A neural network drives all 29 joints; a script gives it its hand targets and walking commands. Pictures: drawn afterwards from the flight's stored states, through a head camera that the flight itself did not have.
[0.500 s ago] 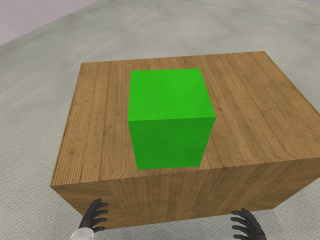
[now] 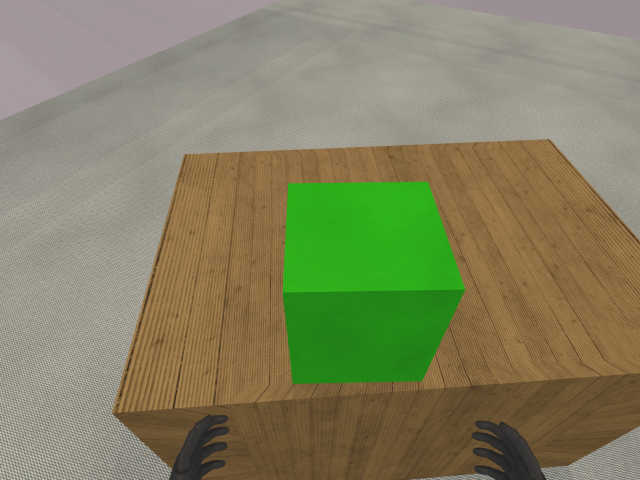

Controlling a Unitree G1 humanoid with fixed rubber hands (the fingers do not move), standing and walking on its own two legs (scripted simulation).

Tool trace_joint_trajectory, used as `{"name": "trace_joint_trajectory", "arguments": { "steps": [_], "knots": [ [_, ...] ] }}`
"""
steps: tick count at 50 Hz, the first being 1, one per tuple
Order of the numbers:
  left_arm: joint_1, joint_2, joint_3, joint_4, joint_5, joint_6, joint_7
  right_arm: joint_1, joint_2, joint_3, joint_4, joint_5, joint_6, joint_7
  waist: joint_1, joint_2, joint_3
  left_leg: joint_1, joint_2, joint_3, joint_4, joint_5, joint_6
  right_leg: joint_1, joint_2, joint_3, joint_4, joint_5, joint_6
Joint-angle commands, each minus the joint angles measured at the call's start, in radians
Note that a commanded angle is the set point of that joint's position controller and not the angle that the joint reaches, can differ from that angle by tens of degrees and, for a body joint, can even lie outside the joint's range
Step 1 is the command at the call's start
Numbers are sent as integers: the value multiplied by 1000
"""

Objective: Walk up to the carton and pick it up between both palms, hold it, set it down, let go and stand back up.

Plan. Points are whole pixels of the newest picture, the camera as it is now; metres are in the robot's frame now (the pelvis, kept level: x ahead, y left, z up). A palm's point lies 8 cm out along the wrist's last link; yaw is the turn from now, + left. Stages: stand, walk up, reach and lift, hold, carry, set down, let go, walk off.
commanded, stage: reach and lift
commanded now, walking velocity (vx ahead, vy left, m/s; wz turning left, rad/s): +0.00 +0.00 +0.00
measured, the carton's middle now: (357, 286) +0.41 -0.04 -0.01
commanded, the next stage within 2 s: none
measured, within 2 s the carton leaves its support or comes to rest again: neither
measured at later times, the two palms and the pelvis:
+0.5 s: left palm (199, 447) +0.19 +0.17 -0.04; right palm (523, 443) +0.18 -0.23 -0.04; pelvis +0.01 -0.01 +0.00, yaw +0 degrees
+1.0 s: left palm (211, 366) +0.26 +0.16 +0.02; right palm (523, 361) +0.26 -0.23 +0.03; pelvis -0.01 -0.02 +0.00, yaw -1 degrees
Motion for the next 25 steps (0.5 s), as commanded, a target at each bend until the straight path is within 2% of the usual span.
{"name": "trace_joint_trajectory", "arguments": {
  "steps": [1, 5, 15, 20, 25],
  "knots": [
    [-68, 33, 15, -201, 12, -97, 4, -61, -146, -37, -153, 28, -94, -1, 1, 11, -104, 103, -45, -41, -29, 369, -37, -37, 32, 14, -79, 370, -29],
    [-58, 12, 17, -213, 20, -129, 5, -74, -157, -28, -161, 43, -128, 0, 10, 8, -86, 96, -46, -41, -23, 394, -43, -29, 38, 17, -77, 382, -30],
    [-79, -30, 28, -271, 24, -192, 9, -122, -171, -15, -180, 76, -203, -7, 9, 9, -90, 98, -46, -45, 2, 442, -57, -16, 43, 20, -59, 435, -29],
    [-114, -38, 36, -268, 20, -200, 7, -166, -167, -8, -174, 84, -217, -15, 7, -2, -87, 82, -49, -42, -3, 404, -51, -11, 41, 23, -57, 422, -26],
    [-191, -27, 43, -275, 3, -170, 10, -237, -168, 2, -200, 90, -178, -27, 8, -14, -91, 49, -52, -37, -22, 327, -36, -4, 34, 28, -54, 392, -19]
  ]
}}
